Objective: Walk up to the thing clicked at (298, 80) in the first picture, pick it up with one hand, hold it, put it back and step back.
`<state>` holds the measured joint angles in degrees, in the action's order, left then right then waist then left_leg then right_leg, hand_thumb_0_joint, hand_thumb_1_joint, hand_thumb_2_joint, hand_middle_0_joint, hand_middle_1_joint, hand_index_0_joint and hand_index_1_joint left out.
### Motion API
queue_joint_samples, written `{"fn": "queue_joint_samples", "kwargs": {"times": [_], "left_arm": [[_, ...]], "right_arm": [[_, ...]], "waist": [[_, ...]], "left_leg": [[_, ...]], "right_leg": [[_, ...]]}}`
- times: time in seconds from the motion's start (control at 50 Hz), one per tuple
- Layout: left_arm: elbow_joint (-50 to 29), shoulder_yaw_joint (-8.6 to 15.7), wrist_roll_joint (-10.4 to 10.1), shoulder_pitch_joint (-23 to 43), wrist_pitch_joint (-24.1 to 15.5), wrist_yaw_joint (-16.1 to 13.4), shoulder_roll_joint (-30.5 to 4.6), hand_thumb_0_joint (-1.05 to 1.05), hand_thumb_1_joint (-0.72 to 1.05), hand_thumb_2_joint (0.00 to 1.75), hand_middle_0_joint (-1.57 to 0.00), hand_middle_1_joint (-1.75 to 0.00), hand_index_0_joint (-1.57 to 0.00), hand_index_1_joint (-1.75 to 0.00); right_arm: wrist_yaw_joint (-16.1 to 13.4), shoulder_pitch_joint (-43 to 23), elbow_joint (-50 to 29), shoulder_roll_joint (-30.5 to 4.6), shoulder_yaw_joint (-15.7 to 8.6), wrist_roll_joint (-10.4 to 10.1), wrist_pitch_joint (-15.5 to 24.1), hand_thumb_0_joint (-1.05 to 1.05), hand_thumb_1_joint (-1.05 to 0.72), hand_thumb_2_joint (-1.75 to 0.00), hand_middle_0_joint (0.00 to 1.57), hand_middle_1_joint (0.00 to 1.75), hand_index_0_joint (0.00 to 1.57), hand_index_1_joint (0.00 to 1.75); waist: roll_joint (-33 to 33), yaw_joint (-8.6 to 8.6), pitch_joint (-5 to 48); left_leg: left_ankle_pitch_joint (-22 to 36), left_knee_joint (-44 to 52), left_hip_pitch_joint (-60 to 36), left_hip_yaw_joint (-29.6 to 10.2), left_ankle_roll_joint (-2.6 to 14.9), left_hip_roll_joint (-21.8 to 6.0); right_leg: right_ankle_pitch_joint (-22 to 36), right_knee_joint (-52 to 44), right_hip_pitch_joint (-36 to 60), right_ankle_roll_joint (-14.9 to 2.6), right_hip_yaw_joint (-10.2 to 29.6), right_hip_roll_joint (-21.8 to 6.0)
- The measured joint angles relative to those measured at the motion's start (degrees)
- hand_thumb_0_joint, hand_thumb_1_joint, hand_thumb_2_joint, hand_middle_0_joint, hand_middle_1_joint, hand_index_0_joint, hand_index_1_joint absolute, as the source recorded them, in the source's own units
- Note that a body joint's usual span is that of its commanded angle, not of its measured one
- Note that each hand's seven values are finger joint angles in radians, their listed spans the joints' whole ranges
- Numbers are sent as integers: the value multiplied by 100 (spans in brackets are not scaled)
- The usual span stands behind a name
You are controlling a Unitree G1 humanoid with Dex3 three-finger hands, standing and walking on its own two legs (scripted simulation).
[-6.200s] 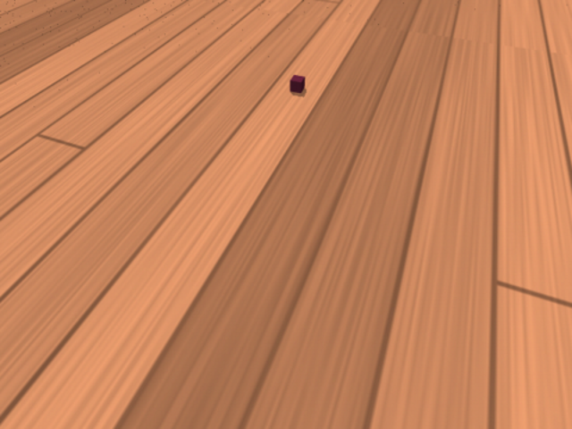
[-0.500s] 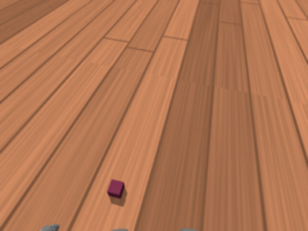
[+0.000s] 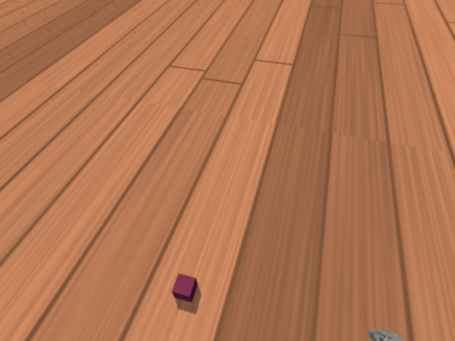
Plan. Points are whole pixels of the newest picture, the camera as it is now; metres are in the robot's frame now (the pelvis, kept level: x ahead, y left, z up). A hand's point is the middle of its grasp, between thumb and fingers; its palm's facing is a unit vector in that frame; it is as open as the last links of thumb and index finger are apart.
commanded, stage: walk up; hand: left
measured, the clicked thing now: (185, 287) +0.45 +0.23 -0.74
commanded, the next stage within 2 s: stand in 1.10 s
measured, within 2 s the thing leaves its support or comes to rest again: neither
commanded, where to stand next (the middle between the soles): +0.04 +0.00 m, yaw -1 degrees
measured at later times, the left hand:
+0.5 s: hand out of the picture +0.12 +0.24 -0.15, palm faces -0.03 -0.95 -0.32, open 7.4 cm
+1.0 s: hand out of the picture +0.10 +0.25 -0.15, palm faces -0.01 -0.94 -0.33, open 7.4 cm
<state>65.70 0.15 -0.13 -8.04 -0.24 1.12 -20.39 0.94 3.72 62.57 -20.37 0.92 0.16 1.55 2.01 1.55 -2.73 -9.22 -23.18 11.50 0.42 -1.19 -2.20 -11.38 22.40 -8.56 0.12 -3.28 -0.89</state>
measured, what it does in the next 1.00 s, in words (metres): stands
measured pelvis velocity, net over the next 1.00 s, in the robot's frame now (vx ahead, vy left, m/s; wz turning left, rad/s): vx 0.02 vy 0.00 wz -0.02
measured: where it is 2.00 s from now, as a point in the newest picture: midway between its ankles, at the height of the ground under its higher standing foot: outside the picture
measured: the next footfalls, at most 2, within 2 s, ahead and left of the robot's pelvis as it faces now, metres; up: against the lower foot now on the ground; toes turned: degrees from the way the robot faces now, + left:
none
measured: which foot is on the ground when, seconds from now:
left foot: down 0.00-1.00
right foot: down 0.00-1.00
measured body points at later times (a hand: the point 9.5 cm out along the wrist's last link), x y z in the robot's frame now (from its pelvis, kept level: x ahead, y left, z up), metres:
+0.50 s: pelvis +0.01 +0.00 +0.00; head +0.02 +0.00 +0.45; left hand +0.12 +0.29 -0.13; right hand +0.08 -0.31 -0.13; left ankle +0.04 +0.13 -0.74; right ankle +0.01 -0.12 -0.74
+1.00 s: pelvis +0.02 +0.00 +0.00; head +0.02 +0.00 +0.45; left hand +0.10 +0.30 -0.13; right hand +0.09 -0.30 -0.13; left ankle +0.04 +0.13 -0.74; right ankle +0.01 -0.12 -0.74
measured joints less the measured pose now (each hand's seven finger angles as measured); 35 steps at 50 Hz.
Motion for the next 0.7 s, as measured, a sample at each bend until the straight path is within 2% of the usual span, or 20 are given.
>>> {"fn": "queue_joint_samples", "kwargs": {"times": [0.42,0.7], "left_arm": [[-27,65,19,454,36,-45,97,0,90,90,-20,-29,-20,-30],[-23,95,23,390,69,-30,69,0,90,90,-20,-29,-20,-30]], "right_arm": [[-72,156,356,-30,-76,50,-73,1,-91,-90,20,30,21,30],[-69,217,335,53,-42,63,-50,1,-91,-90,20,30,21,30]], "waist": [[-202,-245,10],[-169,-225,24]], "left_leg": [[48,341,-269,63,-54,-54],[65,417,-325,109,-25,-22]], "right_leg": [[71,-339,238,-34,54,60],[91,-392,268,-4,97,29]]}}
